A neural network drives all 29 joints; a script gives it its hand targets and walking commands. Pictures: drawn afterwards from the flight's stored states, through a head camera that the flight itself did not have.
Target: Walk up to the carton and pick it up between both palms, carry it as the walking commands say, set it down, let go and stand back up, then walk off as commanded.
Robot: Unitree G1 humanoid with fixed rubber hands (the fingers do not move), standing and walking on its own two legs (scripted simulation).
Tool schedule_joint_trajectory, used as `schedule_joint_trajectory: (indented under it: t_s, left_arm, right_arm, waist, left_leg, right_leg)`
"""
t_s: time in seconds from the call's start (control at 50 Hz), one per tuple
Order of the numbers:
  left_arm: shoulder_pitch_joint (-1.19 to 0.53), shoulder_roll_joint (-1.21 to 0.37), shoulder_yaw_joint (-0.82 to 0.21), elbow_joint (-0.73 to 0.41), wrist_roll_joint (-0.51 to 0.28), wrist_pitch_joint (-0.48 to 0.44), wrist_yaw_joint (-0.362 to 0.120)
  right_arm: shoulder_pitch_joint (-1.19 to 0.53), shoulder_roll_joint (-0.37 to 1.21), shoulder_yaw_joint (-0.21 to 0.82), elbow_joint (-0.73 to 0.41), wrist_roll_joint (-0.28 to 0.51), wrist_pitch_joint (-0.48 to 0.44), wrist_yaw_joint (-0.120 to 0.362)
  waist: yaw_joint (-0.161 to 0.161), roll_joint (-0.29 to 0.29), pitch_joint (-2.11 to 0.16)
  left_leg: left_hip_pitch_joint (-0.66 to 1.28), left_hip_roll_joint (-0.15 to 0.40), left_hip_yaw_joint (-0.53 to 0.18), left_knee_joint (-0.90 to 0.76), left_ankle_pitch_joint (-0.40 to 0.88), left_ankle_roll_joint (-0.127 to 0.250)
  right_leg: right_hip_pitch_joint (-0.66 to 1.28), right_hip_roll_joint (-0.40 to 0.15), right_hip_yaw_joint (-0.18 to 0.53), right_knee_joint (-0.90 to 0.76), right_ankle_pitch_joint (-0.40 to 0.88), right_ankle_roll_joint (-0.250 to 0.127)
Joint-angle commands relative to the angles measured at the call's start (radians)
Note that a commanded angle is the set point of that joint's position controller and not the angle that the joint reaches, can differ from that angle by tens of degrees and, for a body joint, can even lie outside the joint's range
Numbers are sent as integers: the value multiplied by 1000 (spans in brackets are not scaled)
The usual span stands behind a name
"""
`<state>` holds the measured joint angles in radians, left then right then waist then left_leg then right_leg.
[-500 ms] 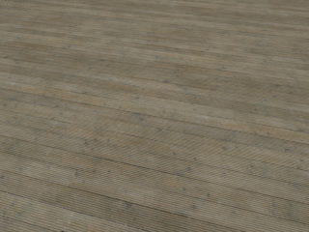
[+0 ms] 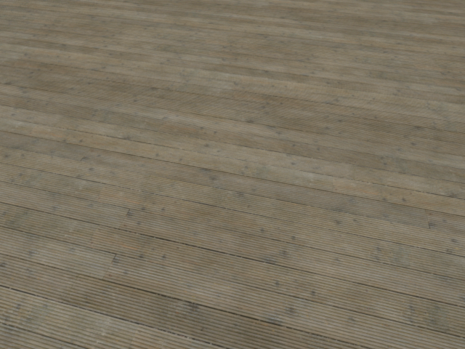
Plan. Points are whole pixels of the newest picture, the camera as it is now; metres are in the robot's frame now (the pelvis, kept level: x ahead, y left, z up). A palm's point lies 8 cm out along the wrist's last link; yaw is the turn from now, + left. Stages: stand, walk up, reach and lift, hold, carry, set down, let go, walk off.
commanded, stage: stand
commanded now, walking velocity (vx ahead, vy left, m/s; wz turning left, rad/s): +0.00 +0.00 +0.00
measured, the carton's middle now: out of the picture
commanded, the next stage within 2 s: walk up in 0.28 s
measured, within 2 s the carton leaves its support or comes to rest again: neither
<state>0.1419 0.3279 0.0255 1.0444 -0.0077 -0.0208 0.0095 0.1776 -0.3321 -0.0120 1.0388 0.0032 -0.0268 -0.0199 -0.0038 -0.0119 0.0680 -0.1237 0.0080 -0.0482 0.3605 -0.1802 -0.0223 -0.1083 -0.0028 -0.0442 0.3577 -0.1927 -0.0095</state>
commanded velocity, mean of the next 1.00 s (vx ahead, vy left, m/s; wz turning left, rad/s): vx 0.00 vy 0.00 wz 0.00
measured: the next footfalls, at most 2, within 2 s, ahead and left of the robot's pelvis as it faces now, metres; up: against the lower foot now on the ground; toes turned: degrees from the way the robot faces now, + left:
left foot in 0.84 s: +0.12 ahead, +0.27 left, +0.00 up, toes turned +28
right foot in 1.16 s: +0.31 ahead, +0.13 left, +0.00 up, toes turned +29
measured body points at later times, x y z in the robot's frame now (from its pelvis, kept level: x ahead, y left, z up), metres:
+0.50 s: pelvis +0.01 +0.00 +0.00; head +0.02 +0.00 +0.45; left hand +0.09 +0.29 -0.13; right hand +0.09 -0.30 -0.13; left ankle +0.01 +0.13 -0.75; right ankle +0.01 -0.11 -0.75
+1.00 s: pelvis +0.08 +0.12 -0.03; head +0.06 +0.17 +0.42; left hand +0.03 +0.47 -0.14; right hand +0.36 -0.10 -0.07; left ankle +0.08 +0.25 -0.75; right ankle +0.07 -0.05 -0.70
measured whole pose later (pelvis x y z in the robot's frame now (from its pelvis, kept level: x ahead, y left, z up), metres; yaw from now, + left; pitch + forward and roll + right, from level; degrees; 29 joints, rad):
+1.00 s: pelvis +0.08 +0.12 -0.03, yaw +29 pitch -1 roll -1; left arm 0.26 0.51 0.07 0.75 0.02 -0.05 0.01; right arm 0.16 -0.41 -0.08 0.70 -0.06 0.04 0.13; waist -0.05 -0.12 0.02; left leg -0.42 0.01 -0.01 0.70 -0.27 0.02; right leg -0.30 -0.11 -0.08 1.02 -0.58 -0.03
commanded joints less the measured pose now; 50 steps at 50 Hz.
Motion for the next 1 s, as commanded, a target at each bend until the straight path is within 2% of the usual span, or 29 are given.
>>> schedule_joint_trajectory:
  t_s: [0.0, 0.1, 0.18, 0.2, 0.32, 0.42, 0.44, 0.46, 0.48, 0.5, 0.54, 0.56, 0.58, 0.62, 0.68, 0.7, 0.74, 0.76, 0.78, 0.8, 0.82, 0.84, 0.86, 0.88, 0.9, 0.92, 0.94, 0.96, 0.98]
  left_arm:
    - [-9, 189, 42, -47, -2, -16, 8]
    - [-22, 173, 37, -52, 0, -15, 11]
    - [-19, 181, 37, -44, 0, -16, 10]
    - [-15, 180, 39, -46, -2, -18, 12]
    - [-8, 181, 38, -39, -3, -20, 13]
    - [-6, 185, 40, -33, 0, -16, 13]
    - [-1, 174, 39, -34, 1, -18, 15]
    - [90, 339, 134, -143, 42, -25, 38]
    - [152, 379, 146, -142, 57, -30, 47]
    - [145, 381, 141, -148, 72, -36, 55]
    - [121, 309, 130, -180, 77, -44, 73]
    - [116, 302, 127, -207, 76, -52, 77]
    - [105, 311, 130, -227, 74, -59, 80]
    - [60, 330, 138, -284, 71, -63, 86]
    - [64, 356, 156, -314, 69, -71, 86]
    - [76, 362, 159, -330, 71, -75, 85]
    - [57, 377, 151, -346, 76, -73, 75]
    - [59, 373, 144, -350, 80, -69, 69]
    - [65, 350, 132, -361, 77, -64, 59]
    - [62, 327, 114, -372, 70, -58, 48]
    - [76, 287, 94, -393, 57, -50, 38]
    - [27, 246, 71, -442, 42, -50, 22]
    - [-6, 307, 75, -471, 33, -55, 13]
    - [-19, 356, 82, -469, 25, -63, 5]
    - [24, 350, 74, -453, 21, -75, -5]
    - [77, 336, 69, -432, 20, -85, -9]
    - [132, 343, 72, -419, 23, -90, -5]
    - [182, 351, 78, -411, 25, -91, 2]
    - [214, 360, 77, -413, 20, -86, 7]
  right_arm:
    - [-6, -172, -30, -49, -2, -15, -8]
    - [-24, -191, -36, -51, -1, -15, -11]
    - [-13, -178, -34, -45, 2, -14, -11]
    - [-21, -194, -37, -47, -1, -15, -11]
    - [-20, -183, -37, -38, 1, -14, -12]
    - [-1, -190, -39, -25, 3, -13, -14]
    - [-10, -180, -36, -31, 2, -13, -15]
    - [-52, -211, -104, -207, -66, 32, 56]
    - [-132, -185, -97, -245, -62, 51, 87]
    - [-176, -173, -96, -277, -90, 67, 101]
    - [-149, -168, -112, -303, -124, 75, 135]
    - [-141, -177, -120, -319, -134, 78, 153]
    - [-113, -186, -123, -322, -126, 79, 167]
    - [-62, -175, -123, -336, -105, 90, 194]
    - [-80, -175, -117, -382, -86, 97, 221]
    - [-97, -192, -120, -398, -85, 96, 227]
    - [-79, -220, -123, -396, -81, 92, 232]
    - [-70, -230, -127, -393, -73, 86, 227]
    - [-24, -249, -132, -375, -72, 76, 217]
    - [46, -287, -143, -348, -69, 67, 201]
    - [136, -366, -170, -319, -70, 56, 178]
    - [125, -449, -181, -340, -72, 55, 159]
    - [79, -433, -162, -384, -76, 62, 148]
    - [74, -391, -148, -394, -63, 65, 138]
    - [71, -394, -148, -389, -59, 61, 125]
    - [49, -405, -151, -391, -59, 59, 113]
    - [10, -400, -156, -413, -54, 61, 112]
    - [-35, -387, -154, -429, -55, 63, 119]
    - [-67, -373, -154, -446, -58, 64, 128]
  waist:
    - [6, 16, -47]
    - [4, 27, -62]
    - [2, -1, -58]
    - [8, 23, -54]
    - [6, 24, -70]
    - [7, -9, -57]
    - [4, 17, -62]
    - [30, -25, -97]
    - [70, -138, -77]
    - [84, -156, -51]
    - [68, -93, -79]
    - [56, -30, -73]
    - [34, -14, -68]
    - [9, -65, -34]
    - [4, -115, 9]
    - [11, -113, 18]
    - [-11, -104, 17]
    - [-22, -73, 5]
    - [-44, -18, -37]
    - [-88, 49, -85]
    - [-143, 262, -110]
    - [-167, 436, -33]
    - [-160, 383, 6]
    - [-146, 286, 30]
    - [-124, 219, -19]
    - [-91, 212, -61]
    - [-59, 216, -105]
    - [-30, 257, -120]
    - [-20, 294, -144]
  left_leg:
    - [-38, 113, -72, -71, 105, 32]
    - [-9, 114, -68, -68, 148, 33]
    - [-17, 114, -73, -69, 139, 35]
    - [-20, 112, -71, -69, 143, 36]
    - [-4, 113, -69, -64, 171, 35]
    - [3, 115, -72, -70, 179, 31]
    - [3, 115, -66, -70, 175, 32]
    - [-351, 31, -130, 100, -15, 110]
    - [-512, 50, -34, 278, -164, 96]
    - [-606, 104, 8, 455, -197, 50]
    - [-606, 144, -12, 542, -181, 21]
    - [-570, 165, -38, 558, -199, 15]
    - [-546, 185, -55, 563, -199, 8]
    - [-535, 215, -59, 493, -179, 13]
    - [-506, 211, -24, 389, -112, 20]
    - [-456, 205, -3, 359, -90, 28]
    - [-350, 160, 91, 327, -71, 39]
    - [-276, 137, 134, 312, -70, 53]
    - [-174, 98, 166, 289, -65, 75]
    - [-39, 59, 155, 286, -111, 109]
    - [65, 91, -13, 131, -325, 192]
    - [100, 225, -392, -107, -502, 283]
    - [104, 267, -614, -170, -479, 348]
    - [78, 262, -586, -136, -307, 368]
    - [127, 253, -539, -88, -165, 365]
    - [121, 240, -472, -72, -128, 340]
    - [85, 231, -430, -79, -178, 313]
    - [12, 207, -386, -76, -240, 288]
    - [-54, 180, -359, -81, -275, 266]
  right_leg:
    - [22, -133, 113, -80, 50, -13]
    - [15, -134, 102, -80, 80, -12]
    - [21, -136, 108, -84, 93, -12]
    - [21, -139, 105, -85, 99, -13]
    - [37, -140, 104, -81, 127, -11]
    - [27, -137, 99, -82, 131, -13]
    - [29, -140, 97, -83, 127, -12]
    - [148, -228, 114, 13, -93, -117]
    - [202, -378, 204, -121, -254, -194]
    - [207, -484, 215, -240, -293, -245]
    - [210, -483, 143, -252, -131, -221]
    - [145, -503, 133, -230, -144, -227]
    - [108, -507, 110, -204, -147, -222]
    - [91, -482, -5, -190, -132, -214]
    - [30, -465, -88, -194, -183, -216]
    - [-9, -463, -97, -188, -234, -210]
    - [-85, -440, -142, -142, -311, -193]
    - [-109, -425, -172, -97, -312, -185]
    - [-139, -379, -222, -3, -302, -160]
    - [-195, -324, -265, 152, -262, -124]
    - [-280, -208, -343, 480, -182, -71]
    - [-543, -38, -275, 706, -430, -31]
    - [-674, -18, -96, 771, -478, -18]
    - [-658, -67, -38, 760, -453, -25]
    - [-662, -73, -30, 736, -443, -38]
    - [-620, -85, -5, 666, -405, -37]
    - [-560, -99, 13, 604, -350, -25]
    - [-485, -108, 2, 549, -295, -10]
    - [-418, -93, -13, 502, -279, -7]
